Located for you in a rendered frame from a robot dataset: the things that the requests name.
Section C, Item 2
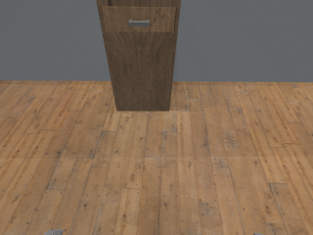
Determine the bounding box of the cabinet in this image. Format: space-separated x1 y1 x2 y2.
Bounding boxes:
96 0 181 112

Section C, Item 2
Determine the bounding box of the drawer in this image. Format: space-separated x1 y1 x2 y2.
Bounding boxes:
102 6 176 32

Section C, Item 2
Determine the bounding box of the handle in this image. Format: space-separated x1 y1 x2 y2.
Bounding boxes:
128 19 150 27

